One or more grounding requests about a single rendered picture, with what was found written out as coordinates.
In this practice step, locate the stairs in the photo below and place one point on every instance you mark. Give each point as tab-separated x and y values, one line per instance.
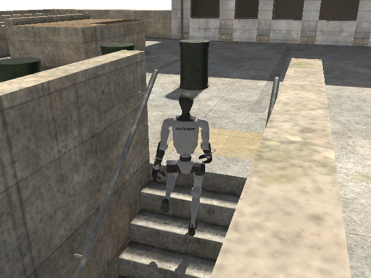
160	246

